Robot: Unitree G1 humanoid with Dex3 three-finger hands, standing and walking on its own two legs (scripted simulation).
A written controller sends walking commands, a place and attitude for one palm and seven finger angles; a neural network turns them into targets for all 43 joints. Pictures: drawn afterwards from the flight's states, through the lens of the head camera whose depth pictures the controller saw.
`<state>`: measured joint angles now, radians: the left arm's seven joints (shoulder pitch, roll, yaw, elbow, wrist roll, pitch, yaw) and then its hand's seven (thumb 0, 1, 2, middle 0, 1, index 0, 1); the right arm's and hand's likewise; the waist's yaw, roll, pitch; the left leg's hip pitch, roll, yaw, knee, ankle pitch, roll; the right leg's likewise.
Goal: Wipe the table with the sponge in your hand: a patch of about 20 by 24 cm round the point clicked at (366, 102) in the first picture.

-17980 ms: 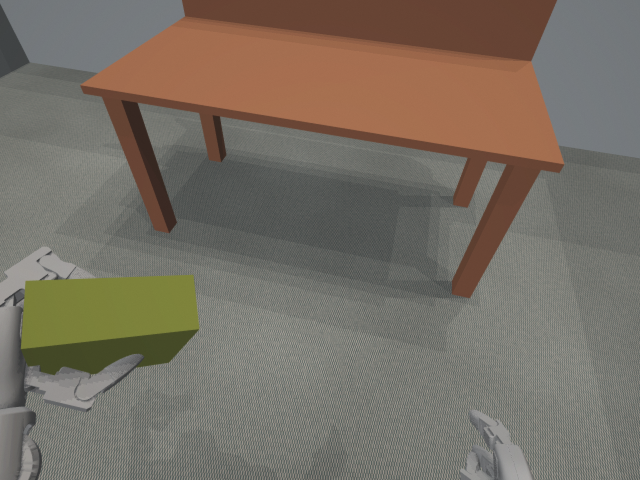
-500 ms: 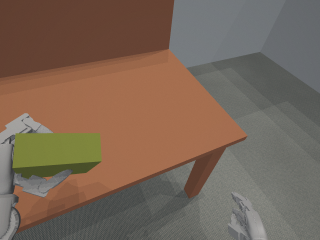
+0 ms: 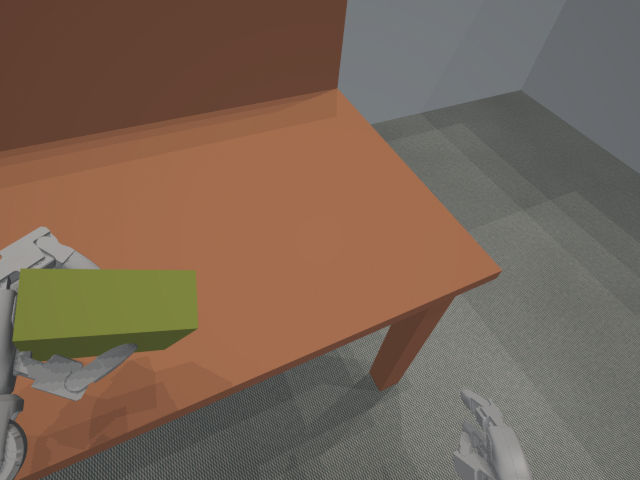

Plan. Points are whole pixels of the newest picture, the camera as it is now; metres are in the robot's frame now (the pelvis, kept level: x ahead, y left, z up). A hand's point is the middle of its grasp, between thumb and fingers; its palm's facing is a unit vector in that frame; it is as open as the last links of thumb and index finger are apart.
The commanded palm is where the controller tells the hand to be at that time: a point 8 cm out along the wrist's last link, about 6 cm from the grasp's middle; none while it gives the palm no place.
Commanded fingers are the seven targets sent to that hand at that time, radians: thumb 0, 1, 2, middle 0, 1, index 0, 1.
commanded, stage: look again from close up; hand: left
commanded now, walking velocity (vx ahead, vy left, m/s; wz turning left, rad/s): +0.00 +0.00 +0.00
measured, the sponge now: (133, 316) +0.23 +0.21 +0.13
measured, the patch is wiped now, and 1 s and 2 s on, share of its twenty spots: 0.00 0.00 0.00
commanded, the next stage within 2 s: turn the palm down, sponge in hand in 0.02 s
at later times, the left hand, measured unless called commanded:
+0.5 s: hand (86, 348) +0.20 +0.23 +0.14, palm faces +0.36 -0.70 -0.62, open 9.5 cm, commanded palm +0.16 +0.27 +0.17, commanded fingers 0.00 0.10 1.30 -1.20 -1.60 -1.20 -1.60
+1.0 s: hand (110, 340) +0.21 +0.22 +0.12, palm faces +0.27 -0.45 -0.85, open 9.5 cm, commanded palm +0.18 +0.24 +0.16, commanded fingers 0.00 0.10 1.30 -1.20 -1.60 -1.20 -1.60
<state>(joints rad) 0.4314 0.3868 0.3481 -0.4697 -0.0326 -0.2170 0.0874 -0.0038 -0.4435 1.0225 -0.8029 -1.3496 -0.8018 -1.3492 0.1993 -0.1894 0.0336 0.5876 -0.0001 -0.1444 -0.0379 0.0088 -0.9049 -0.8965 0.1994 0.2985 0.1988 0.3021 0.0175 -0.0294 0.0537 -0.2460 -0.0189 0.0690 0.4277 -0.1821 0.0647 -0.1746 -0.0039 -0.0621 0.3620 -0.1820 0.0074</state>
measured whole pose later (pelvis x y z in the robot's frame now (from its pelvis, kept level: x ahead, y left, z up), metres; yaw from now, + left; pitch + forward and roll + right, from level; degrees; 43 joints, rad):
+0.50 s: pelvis -0.01 -0.04 -0.02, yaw +3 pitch -1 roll +0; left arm 0.35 0.48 0.32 -0.41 0.10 -0.04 0.05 0.00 -0.44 1.02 -0.80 -1.35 -0.80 -1.35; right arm 0.13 -0.22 0.04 0.61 -0.02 -0.10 -0.04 0.01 -0.91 -0.90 0.20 0.30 0.20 0.30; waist 0.06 0.01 0.02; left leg -0.35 -0.01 0.02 0.60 -0.24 0.02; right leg -0.29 0.02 -0.06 0.62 -0.32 -0.04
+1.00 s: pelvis +0.00 -0.08 -0.03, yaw +2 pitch +1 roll +1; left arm 0.35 0.58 0.31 -0.30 0.30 0.07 0.05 0.00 -0.44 1.03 -0.80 -1.35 -0.80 -1.35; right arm 0.20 -0.28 0.00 0.61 0.02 -0.05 -0.11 0.01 -0.91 -0.90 0.20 0.30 0.20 0.30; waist 0.07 0.07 -0.02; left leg -0.38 0.03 0.01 0.67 -0.30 -0.02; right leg -0.33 0.06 -0.07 0.69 -0.38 -0.10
